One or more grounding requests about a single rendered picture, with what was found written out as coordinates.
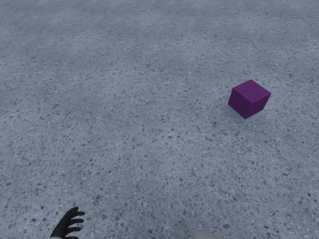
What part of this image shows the left robot hand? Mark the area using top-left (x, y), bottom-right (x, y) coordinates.
top-left (50, 206), bottom-right (85, 239)

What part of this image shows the carton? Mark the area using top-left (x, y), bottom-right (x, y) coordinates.
top-left (228, 80), bottom-right (271, 119)

